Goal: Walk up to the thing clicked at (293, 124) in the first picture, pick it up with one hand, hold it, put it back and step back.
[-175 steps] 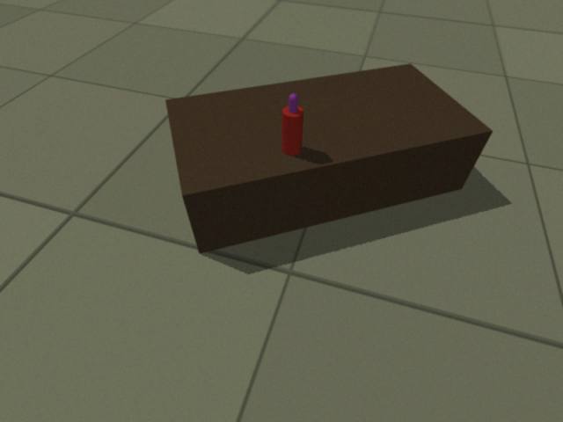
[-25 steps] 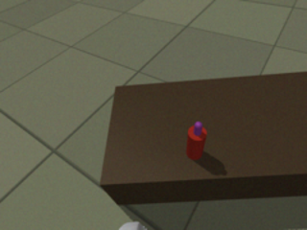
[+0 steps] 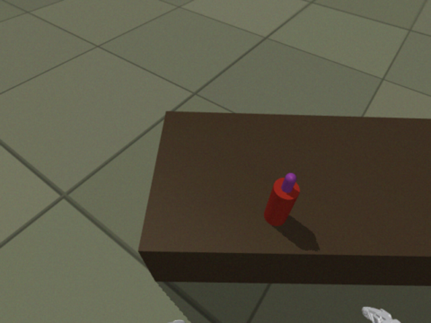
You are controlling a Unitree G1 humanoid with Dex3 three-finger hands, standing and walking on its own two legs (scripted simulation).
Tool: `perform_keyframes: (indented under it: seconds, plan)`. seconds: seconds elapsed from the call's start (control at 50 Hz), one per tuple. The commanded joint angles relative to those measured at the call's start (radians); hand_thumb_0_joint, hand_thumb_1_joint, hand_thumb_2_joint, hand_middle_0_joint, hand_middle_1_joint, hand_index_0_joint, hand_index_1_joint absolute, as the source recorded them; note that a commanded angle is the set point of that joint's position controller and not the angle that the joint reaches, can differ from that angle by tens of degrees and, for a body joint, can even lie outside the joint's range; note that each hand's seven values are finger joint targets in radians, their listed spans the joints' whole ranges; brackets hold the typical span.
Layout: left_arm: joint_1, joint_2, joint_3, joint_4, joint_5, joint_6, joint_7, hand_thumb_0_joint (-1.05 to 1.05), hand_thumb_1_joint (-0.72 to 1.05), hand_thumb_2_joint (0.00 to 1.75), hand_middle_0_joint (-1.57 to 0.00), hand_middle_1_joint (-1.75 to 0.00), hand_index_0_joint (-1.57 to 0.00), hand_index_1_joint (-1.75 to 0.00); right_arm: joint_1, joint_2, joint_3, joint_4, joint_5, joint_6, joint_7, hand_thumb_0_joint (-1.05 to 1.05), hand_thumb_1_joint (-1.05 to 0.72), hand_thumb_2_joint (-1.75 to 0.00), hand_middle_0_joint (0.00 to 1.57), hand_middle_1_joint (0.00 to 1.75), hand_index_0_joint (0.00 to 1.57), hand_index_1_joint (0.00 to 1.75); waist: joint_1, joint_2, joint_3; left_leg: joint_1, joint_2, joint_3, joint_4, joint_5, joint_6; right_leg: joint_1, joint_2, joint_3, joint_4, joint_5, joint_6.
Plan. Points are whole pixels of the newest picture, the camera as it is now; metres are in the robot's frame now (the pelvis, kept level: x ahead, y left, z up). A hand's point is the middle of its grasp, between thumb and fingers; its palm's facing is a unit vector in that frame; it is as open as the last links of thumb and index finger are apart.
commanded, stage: walk up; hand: right
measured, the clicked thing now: (282, 197) +0.52 -0.21 -0.27
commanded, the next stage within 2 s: stand in 1.58 s
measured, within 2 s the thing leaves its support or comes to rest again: neither
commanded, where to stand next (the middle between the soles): +0.09 +0.01 m, yaw -2 degrees
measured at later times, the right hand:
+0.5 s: hand out of the picture +0.10 -0.25 -0.13, palm faces -0.01 +0.95 -0.33, open 7.4 cm
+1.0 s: hand out of the picture +0.12 -0.26 -0.12, palm faces +0.06 +0.94 -0.32, open 7.4 cm
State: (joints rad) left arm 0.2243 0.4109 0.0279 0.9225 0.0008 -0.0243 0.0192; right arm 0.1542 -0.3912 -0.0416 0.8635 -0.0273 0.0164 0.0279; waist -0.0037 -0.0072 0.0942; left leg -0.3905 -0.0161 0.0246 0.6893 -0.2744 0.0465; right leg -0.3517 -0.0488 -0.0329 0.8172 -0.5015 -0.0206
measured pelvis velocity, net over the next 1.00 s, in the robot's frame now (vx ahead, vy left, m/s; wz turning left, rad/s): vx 0.04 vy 0.00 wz -0.05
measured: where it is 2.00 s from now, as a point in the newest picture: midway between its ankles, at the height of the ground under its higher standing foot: outside the picture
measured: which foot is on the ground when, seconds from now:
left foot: down 0.00-1.00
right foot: up 0.00-0.02, down 0.04-1.00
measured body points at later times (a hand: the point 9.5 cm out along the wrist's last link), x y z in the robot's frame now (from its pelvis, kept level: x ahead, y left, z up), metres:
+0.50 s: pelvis +0.02 +0.00 +0.02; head +0.03 +0.01 +0.47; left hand +0.09 +0.31 -0.11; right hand +0.10 -0.30 -0.11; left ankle +0.06 +0.10 -0.72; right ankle +0.00 -0.13 -0.72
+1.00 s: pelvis +0.04 +0.00 +0.03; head +0.04 +0.00 +0.48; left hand +0.14 +0.30 -0.10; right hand +0.11 -0.31 -0.10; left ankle +0.06 +0.10 -0.72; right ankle +0.00 -0.13 -0.72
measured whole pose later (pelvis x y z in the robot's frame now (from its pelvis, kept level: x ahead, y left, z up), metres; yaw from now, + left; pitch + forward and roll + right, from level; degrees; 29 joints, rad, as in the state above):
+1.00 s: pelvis +0.04 +0.00 +0.03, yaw -3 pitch -2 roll +0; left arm 0.09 0.37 -0.01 1.13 0.01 -0.03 0.01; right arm 0.06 -0.36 -0.03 1.12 -0.01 0.02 0.03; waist -0.01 0.01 0.06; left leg -0.15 -0.01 0.07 0.37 -0.18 0.03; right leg -0.08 -0.02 0.02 0.36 -0.24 0.02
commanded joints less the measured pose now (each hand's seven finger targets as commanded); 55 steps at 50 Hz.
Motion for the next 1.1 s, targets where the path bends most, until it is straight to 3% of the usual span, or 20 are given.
perform_keyframes:
  seconds: [0.0,0.02,0.04,0.06,0.08,0.1,0.12,0.14,0.16,0.18,0.2,0.22,0.24,0.28,0.32,0.36,0.5,0.72,1.08]
  plan:
    - [0.1,0.161,0.046,-0.001,0.016,-0.042,0.02,0.0,0.9,0.9,-0.2,-0.3,-0.2,-0.3,-0.043,-0.236,-0.059,-0.055,0.012,-0.013,-0.016,0.0,-0.9,-0.9,0.2,0.3,0.2,0.3,0.033,0.128,-0.149,0.096,0.216,-0.241,-0.176,0.04,0.131,0.126,0.044,-0.028,-0.329,0.169,0.004]
    - [0.098,0.185,0.053,0.0,0.026,-0.051,0.023,0.0,0.9,0.9,-0.2,-0.3,-0.2,-0.3,-0.049,-0.206,-0.046,-0.057,0.02,-0.012,-0.014,0.0,-0.9,-0.9,0.2,0.3,0.2,0.3,0.044,0.078,-0.154,0.034,0.195,-0.215,-0.136,0.044,0.091,0.213,0.018,0.028,-0.374,0.222,-0.01]
    - [0.081,0.224,0.063,-0.004,0.037,-0.06,0.027,0.0,0.9,0.9,-0.2,-0.3,-0.2,-0.3,-0.06,-0.156,-0.027,-0.056,0.028,-0.016,-0.013,0.0,-0.9,-0.9,0.2,0.3,0.2,0.3,0.051,-0.033,-0.147,-0.049,0.144,-0.171,-0.05,0.073,0.034,0.258,-0.089,0.212,-0.439,0.187,-0.052]
    - [0.033,0.283,0.073,-0.014,0.041,-0.063,0.025,0.0,0.9,0.9,-0.2,-0.3,-0.2,-0.3,-0.072,-0.149,-0.024,-0.051,0.023,-0.015,-0.01,0.0,-0.9,-0.9,0.2,0.3,0.2,0.3,0.034,-0.125,-0.085,-0.118,0.038,-0.089,-0.001,-0.089,-0.014,0.192,-0.234,0.427,-0.51,0.056,-0.129]
    - [-0.05,0.315,0.071,-0.028,0.039,-0.057,0.017,0.0,0.9,0.9,-0.2,-0.3,-0.2,-0.3,-0.062,-0.192,-0.042,-0.024,0.014,-0.015,-0.017,0.0,-0.9,-0.9,0.2,0.3,0.2,0.3,0.007,-0.131,-0.044,-0.013,0.062,-0.069,0.057,-0.229,-0.016,0.026,-0.311,0.452,-0.505,-0.028,-0.197]
    - [-0.107,0.278,0.059,-0.041,0.034,-0.054,0.01,0.0,0.9,0.9,-0.2,-0.3,-0.2,-0.3,-0.018,-0.203,-0.05,0.011,0.011,-0.019,-0.016,0.0,-0.9,-0.9,0.2,0.3,0.2,0.3,-0.033,-0.098,-0.022,0.09,0.076,-0.086,0.003,-0.197,-0.012,-0.057,-0.273,0.377,-0.463,-0.034,-0.182]
    - [-0.12,0.236,0.045,-0.041,0.028,-0.051,0.006,0.0,0.9,0.9,-0.2,-0.3,-0.2,-0.3,0.002,-0.205,-0.051,0.03,0.012,-0.026,-0.012,0.0,-0.9,-0.9,0.2,0.3,0.2,0.3,-0.049,-0.069,-0.021,0.161,0.07,-0.098,-0.087,-0.163,-0.004,-0.096,-0.207,0.269,-0.44,-0.03,-0.13]
    - [-0.113,0.208,0.033,-0.037,0.021,-0.051,0.005,0.0,0.9,0.9,-0.2,-0.3,-0.2,-0.3,-0.012,-0.211,-0.05,0.039,0.018,-0.031,-0.009,0.0,-0.9,-0.9,0.2,0.3,0.2,0.3,-0.043,-0.029,-0.021,0.204,0.09,-0.142,-0.195,-0.072,0.013,-0.101,-0.126,0.171,-0.412,0.026,-0.071]
    - [-0.087,0.185,0.026,-0.021,0.015,-0.052,0.003,0.0,0.9,0.9,-0.2,-0.3,-0.2,-0.3,-0.041,-0.214,-0.051,0.041,0.015,-0.035,-0.005,0.0,-0.9,-0.9,0.2,0.3,0.2,0.3,-0.023,0.006,-0.032,0.208,0.135,-0.218,-0.254,-0.056,0.038,-0.081,-0.061,0.117,-0.366,0.112,-0.035]
    - [-0.06,0.18,0.023,-0.004,0.013,-0.051,0.0,0.0,0.9,0.9,-0.2,-0.3,-0.2,-0.3,-0.069,-0.219,-0.049,0.032,0.013,-0.038,-0.003,0.0,-0.9,-0.9,0.2,0.3,0.2,0.3,-0.002,0.01,-0.048,0.176,0.17,-0.267,-0.292,-0.124,0.059,-0.041,-0.023,0.083,-0.342,0.121,-0.019]
    - [-0.043,0.189,0.023,0.009,0.011,-0.046,-0.004,0.0,0.9,0.9,-0.2,-0.3,-0.2,-0.3,-0.08,-0.224,-0.044,0.03,0.01,-0.038,-0.003,0.0,-0.9,-0.9,0.2,0.3,0.2,0.3,0.009,0.001,-0.055,0.136,0.182,-0.285,-0.337,-0.268,0.065,-0.01,-0.012,0.081,-0.342,0.073,-0.018]
    - [-0.043,0.187,0.024,0.019,0.01,-0.04,-0.009,0.0,0.9,0.9,-0.2,-0.3,-0.2,-0.3,-0.074,-0.226,-0.04,0.041,0.01,-0.036,-0.003,0.0,-0.9,-0.9,0.2,0.3,0.2,0.3,0.012,0.002,-0.039,0.072,0.183,-0.29,-0.383,-0.388,0.058,0.03,-0.005,0.078,-0.349,0.018,-0.019]
    - [-0.033,0.18,0.024,0.031,0.01,-0.038,-0.01,0.0,0.9,0.9,-0.2,-0.3,-0.2,-0.3,-0.082,-0.228,-0.036,0.052,0.012,-0.033,-0.001,0.0,-0.9,-0.9,0.2,0.3,0.2,0.3,0.022,0.02,-0.017,0.02,0.192,-0.296,-0.41,-0.42,0.05,0.084,0.0,0.071,-0.35,0.02,-0.02]
    - [-0.02,0.174,0.021,0.048,0.01,-0.038,-0.009,0.0,0.9,0.9,-0.2,-0.3,-0.2,-0.3,-0.099,-0.218,-0.031,0.065,0.009,-0.033,0.0,0.0,-0.9,-0.9,0.2,0.3,0.2,0.3,0.029,0.051,-0.026,0.019,0.184,-0.275,-0.436,-0.374,0.028,0.139,0.001,0.063,-0.349,0.097,-0.024]
    - [0.01,0.178,0.02,0.068,0.008,-0.046,-0.003,0.0,0.9,0.9,-0.2,-0.3,-0.2,-0.3,-0.114,-0.199,-0.024,0.075,0.012,-0.039,-0.002,0.0,-0.9,-0.9,0.2,0.3,0.2,0.3,0.039,0.052,-0.09,0.092,0.157,-0.215,-0.365,-0.168,0.017,0.179,-0.029,0.097,-0.4,0.205,-0.029]
    - [-0.032,0.2,0.021,0.067,0.009,-0.05,0.0,0.0,0.9,0.9,-0.2,-0.3,-0.2,-0.3,-0.097,-0.194,-0.023,0.09,0.013,-0.042,-0.004,0.0,-0.9,-0.9,0.2,0.3,0.2,0.3,0.016,0.047,-0.119,0.148,0.13,-0.171,-0.328,-0.049,0.003,0.172,-0.062,0.139,-0.438,0.268,-0.034]
    - [-0.075,0.196,0.009,0.098,0.005,-0.047,0.009,0.0,0.9,0.9,-0.2,-0.3,-0.2,-0.3,-0.107,-0.184,-0.025,0.133,0.022,-0.045,-0.012,0.0,-0.9,-0.9,0.2,0.3,0.2,0.3,0.009,0.026,-0.154,0.278,0.145,-0.12,-0.292,0.308,0.012,0.193,-0.073,0.114,-0.451,0.467,-0.01]
    - [-0.158,0.188,0.005,0.133,0.01,-0.038,0.011,0.0,0.9,0.9,-0.2,-0.3,-0.2,-0.3,-0.141,-0.177,-0.031,0.176,0.021,-0.031,-0.015,0.0,-0.9,-0.9,0.2,0.3,0.2,0.3,-0.007,0.004,-0.126,0.308,0.137,-0.088,-0.335,0.251,-0.005,0.196,-0.081,0.125,-0.493,0.475,-0.005]
    - [-0.177,0.177,0.008,0.145,0.016,-0.026,0.007,0.0,0.9,0.9,-0.2,-0.3,-0.2,-0.3,-0.146,-0.179,-0.032,0.202,0.015,-0.029,-0.015,0.0,-0.9,-0.9,0.2,0.3,0.2,0.3,-0.002,0.012,-0.141,0.333,0.14,-0.081,-0.378,0.218,-0.012,0.224,-0.072,0.122,-0.515,0.44,0.0]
